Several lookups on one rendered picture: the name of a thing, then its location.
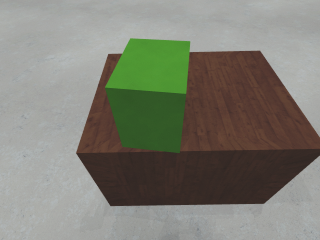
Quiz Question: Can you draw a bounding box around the carton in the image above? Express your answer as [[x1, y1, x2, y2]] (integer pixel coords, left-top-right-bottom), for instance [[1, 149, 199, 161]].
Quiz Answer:
[[105, 38, 191, 153]]

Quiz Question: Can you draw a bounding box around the pedestal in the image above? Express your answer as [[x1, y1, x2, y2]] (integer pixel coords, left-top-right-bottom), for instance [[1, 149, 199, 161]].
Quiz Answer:
[[76, 50, 320, 206]]

